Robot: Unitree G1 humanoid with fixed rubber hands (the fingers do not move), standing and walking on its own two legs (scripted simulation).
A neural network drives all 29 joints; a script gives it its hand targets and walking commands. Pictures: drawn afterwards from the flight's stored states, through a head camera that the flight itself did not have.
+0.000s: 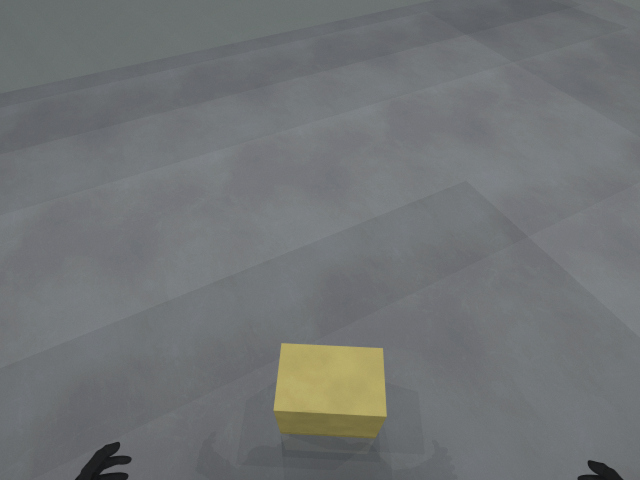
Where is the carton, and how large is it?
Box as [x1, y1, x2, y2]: [273, 343, 386, 438]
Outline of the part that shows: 281,343 273,410 280,432 374,438 386,416 382,348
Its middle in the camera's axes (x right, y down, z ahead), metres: +0.03 +0.44 +1.09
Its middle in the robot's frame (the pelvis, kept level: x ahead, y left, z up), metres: +0.42 -0.01 -0.65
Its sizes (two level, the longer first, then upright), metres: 0.278 0.175 0.240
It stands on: the floor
